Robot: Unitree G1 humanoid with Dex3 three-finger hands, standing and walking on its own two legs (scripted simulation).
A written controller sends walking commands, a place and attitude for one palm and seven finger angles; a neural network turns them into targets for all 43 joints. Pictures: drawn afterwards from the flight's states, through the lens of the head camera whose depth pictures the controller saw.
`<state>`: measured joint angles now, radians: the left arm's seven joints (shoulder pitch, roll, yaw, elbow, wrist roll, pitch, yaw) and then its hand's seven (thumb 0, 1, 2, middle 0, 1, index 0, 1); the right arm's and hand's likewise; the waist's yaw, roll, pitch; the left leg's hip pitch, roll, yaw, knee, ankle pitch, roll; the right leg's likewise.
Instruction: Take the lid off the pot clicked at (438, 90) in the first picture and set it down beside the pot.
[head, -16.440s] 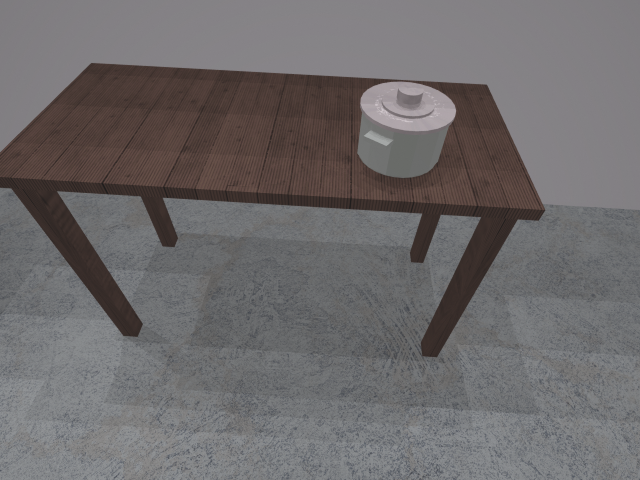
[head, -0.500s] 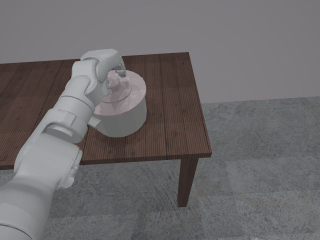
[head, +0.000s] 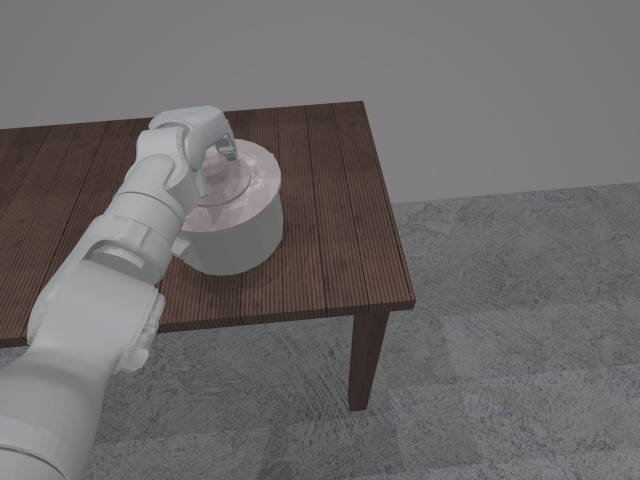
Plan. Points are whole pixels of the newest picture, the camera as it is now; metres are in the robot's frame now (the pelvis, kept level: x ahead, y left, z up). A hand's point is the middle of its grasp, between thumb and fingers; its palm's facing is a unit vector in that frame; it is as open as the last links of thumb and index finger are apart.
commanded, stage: close the fingers and squeeze the knob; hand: left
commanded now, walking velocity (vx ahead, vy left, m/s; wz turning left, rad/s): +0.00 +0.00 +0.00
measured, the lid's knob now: (210, 168) +0.52 +0.13 +0.10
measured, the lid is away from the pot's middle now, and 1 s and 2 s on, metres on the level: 0.00 0.00 0.01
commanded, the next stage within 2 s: lift the lid straight up in 1.62 s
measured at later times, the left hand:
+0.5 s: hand (203, 175) +0.48 +0.13 +0.12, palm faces -0.36 -0.07 -0.93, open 9.1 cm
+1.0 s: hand (206, 171) +0.49 +0.12 +0.12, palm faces -0.37 -0.06 -0.93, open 7.9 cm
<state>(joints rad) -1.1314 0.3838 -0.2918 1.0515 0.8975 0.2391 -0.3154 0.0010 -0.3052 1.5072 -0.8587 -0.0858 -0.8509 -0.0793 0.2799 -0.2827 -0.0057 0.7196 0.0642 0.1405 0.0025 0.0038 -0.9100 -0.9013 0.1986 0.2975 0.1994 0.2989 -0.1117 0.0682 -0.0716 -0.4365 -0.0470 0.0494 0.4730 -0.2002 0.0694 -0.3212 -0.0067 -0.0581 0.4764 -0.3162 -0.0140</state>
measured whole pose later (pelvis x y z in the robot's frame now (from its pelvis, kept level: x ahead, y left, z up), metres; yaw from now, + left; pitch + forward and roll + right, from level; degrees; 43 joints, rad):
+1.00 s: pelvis +0.00 +0.00 +0.00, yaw +0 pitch +9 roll +0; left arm -1.12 0.37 -0.30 1.03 0.88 0.25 -0.31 0.01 0.20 0.79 -0.61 -0.98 -0.62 -0.99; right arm 0.26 -0.28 -0.01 0.73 0.06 0.14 0.01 0.00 -0.91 -0.90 0.20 0.30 0.20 0.30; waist -0.10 0.07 -0.07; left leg -0.43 -0.05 0.04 0.47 -0.21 0.07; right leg -0.31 0.00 -0.06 0.47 -0.32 -0.02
